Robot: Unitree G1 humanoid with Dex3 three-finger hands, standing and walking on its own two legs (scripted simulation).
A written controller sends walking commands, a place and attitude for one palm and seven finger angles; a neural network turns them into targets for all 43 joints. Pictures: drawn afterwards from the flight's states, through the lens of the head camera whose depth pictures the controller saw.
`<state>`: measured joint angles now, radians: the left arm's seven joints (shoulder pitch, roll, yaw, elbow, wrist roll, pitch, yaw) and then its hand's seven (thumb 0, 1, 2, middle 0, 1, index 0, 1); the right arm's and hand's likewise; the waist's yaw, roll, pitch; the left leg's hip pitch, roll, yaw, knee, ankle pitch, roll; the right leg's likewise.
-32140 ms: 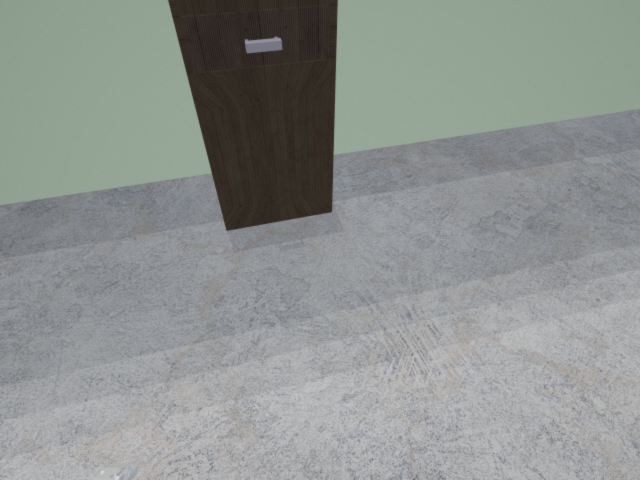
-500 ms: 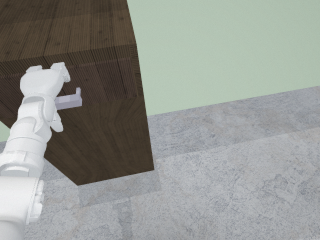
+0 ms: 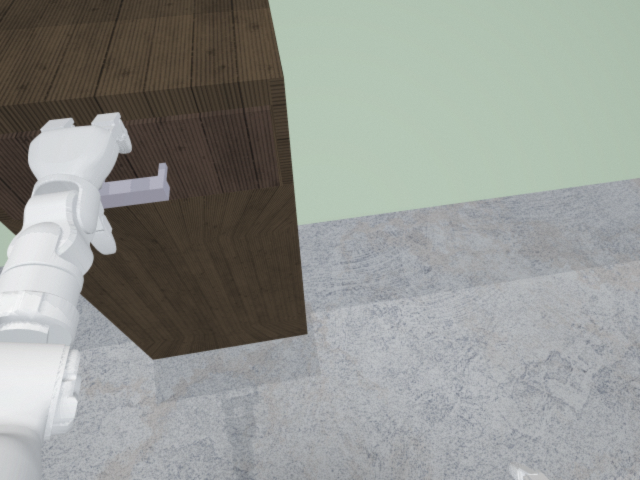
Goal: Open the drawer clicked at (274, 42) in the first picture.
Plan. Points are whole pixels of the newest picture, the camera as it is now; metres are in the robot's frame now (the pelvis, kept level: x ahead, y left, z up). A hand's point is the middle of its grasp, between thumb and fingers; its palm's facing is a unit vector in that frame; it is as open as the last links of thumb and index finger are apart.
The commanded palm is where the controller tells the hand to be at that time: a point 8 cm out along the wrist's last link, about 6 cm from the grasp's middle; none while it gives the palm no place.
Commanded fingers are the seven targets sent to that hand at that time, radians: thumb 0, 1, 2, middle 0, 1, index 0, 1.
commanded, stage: re-aim the fingers above the handle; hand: left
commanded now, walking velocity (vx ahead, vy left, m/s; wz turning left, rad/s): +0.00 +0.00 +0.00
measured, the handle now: (130, 182) +0.53 +0.29 +0.04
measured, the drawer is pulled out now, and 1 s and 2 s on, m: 0.00 0.00 0.00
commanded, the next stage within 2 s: lower the fingers behind the handle in 0.52 s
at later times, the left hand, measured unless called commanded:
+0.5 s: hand (95, 177) +0.47 +0.30 +0.10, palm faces +0.02 +0.03 -1.00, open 13.8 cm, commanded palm +0.44 +0.29 +0.16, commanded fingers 0.00 -0.50 0.30 -0.30 -1.20 -0.30 -1.20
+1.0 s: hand (104, 205) +0.45 +0.29 +0.07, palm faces -0.03 +0.04 -1.00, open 13.8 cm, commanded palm +0.44 +0.29 +0.13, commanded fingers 0.00 -0.50 0.30 -0.30 -1.20 -0.30 -1.20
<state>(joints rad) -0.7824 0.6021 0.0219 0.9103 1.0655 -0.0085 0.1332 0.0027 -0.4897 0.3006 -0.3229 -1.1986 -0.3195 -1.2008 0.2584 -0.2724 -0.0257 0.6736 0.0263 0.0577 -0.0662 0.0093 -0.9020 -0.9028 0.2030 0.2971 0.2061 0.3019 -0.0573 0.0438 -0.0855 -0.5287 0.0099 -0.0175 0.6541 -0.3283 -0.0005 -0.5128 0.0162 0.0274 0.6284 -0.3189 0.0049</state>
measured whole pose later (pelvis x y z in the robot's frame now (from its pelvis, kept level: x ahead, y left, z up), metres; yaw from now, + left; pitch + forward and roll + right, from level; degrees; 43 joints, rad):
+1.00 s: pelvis +0.00 +0.00 +0.00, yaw +0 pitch +14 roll -1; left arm -0.76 0.57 0.00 0.94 1.07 0.02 0.19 0.00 -0.49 0.30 -0.32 -1.20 -0.32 -1.20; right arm 0.28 -0.26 -0.03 0.68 0.02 0.06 -0.04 0.01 -0.90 -0.90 0.20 0.30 0.21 0.30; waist -0.05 0.05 -0.10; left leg -0.59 0.01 -0.02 0.70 -0.34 0.00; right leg -0.57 0.01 0.02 0.66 -0.33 0.01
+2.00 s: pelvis +0.00 +0.01 -0.02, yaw -2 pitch +18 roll -2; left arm -0.73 0.57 0.05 0.98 1.09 -0.06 0.27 0.00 -0.49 0.30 -0.28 -1.20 -0.28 -1.20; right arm 0.34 -0.26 -0.04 0.70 0.00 0.06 -0.04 0.01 -0.90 -0.90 0.20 0.30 0.21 0.30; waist -0.08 0.03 -0.14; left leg -0.73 0.02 0.00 0.81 -0.40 0.01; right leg -0.70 0.03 0.04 0.75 -0.36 0.02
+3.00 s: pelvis +0.01 +0.01 -0.02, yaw -1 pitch +18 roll -2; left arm -0.72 0.57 0.04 0.97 1.08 -0.02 0.25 0.00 0.64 0.77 -0.33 -1.29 -0.34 -1.33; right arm 0.34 -0.26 -0.05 0.71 0.00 0.06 -0.04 0.01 -0.90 -0.90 0.20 0.30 0.21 0.30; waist -0.08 0.04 -0.14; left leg -0.70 0.02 -0.01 0.79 -0.40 0.01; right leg -0.68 0.03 0.04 0.74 -0.37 0.01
